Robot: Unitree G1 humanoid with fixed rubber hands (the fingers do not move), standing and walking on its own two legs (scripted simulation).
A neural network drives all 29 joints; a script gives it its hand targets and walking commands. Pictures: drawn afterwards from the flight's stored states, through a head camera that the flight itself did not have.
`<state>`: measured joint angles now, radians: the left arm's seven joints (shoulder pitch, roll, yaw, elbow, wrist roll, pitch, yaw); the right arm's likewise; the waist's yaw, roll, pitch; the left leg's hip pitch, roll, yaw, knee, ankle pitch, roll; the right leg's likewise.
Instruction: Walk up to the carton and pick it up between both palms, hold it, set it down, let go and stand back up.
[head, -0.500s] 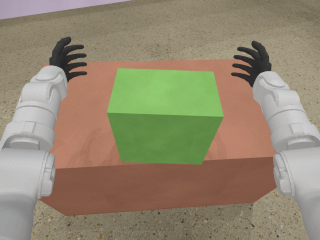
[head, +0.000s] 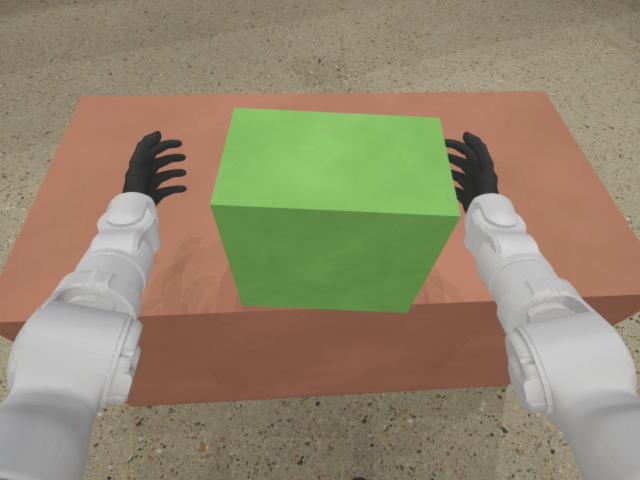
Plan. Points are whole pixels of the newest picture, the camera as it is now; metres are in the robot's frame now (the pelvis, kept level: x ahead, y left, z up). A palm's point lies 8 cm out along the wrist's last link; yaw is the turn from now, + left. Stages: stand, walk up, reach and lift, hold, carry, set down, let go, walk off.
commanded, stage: reach and lift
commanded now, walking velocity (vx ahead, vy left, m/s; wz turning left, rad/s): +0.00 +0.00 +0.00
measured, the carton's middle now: (330, 221) +0.45 -0.01 +0.01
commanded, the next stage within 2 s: none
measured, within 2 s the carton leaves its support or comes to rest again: neither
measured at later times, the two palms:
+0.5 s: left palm (174, 207) +0.45 +0.20 +0.04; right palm (476, 207) +0.45 -0.22 +0.05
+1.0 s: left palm (197, 203) +0.45 +0.17 +0.05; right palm (460, 205) +0.45 -0.19 +0.05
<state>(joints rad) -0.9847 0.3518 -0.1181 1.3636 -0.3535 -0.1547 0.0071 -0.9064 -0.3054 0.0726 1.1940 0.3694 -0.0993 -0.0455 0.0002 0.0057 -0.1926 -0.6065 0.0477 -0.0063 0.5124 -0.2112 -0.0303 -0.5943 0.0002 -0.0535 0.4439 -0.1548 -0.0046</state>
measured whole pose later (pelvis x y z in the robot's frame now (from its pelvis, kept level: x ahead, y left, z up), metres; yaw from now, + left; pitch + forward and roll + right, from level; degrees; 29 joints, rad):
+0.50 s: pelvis -0.01 -0.01 -0.03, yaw +0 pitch +28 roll -1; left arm -1.07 0.32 -0.18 1.51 -0.41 -0.35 0.00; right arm -1.00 -0.33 0.17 1.33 0.47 -0.26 -0.01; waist 0.00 0.01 -0.29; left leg -0.91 0.05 -0.01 0.69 -0.26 -0.04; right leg -0.92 0.00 -0.05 0.65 -0.21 -0.01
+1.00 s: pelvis -0.01 +0.00 -0.02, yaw -1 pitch +25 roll -1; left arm -1.08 0.21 -0.04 1.54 -0.26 -0.36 0.06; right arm -1.00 -0.23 0.04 1.34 0.31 -0.25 -0.11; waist 0.00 0.01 -0.28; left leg -0.84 0.05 0.00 0.67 -0.26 -0.03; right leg -0.84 0.00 -0.04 0.62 -0.21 0.00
